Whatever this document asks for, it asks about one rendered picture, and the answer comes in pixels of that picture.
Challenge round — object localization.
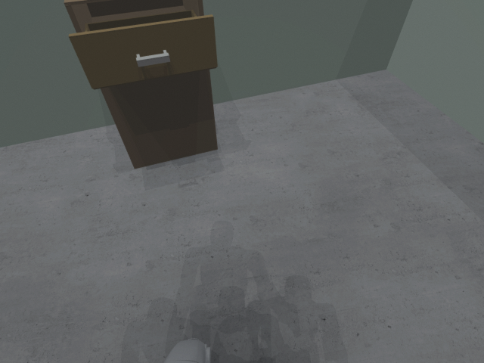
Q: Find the cabinet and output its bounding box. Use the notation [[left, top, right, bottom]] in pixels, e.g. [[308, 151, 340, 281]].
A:
[[64, 0, 218, 169]]

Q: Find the handle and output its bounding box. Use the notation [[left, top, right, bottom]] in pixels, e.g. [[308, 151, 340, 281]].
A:
[[136, 50, 170, 67]]

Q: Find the drawer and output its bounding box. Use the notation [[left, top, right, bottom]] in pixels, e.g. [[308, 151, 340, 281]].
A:
[[69, 10, 218, 90]]

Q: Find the robot left thigh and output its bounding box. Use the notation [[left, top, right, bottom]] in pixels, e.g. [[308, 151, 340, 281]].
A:
[[164, 340, 211, 363]]

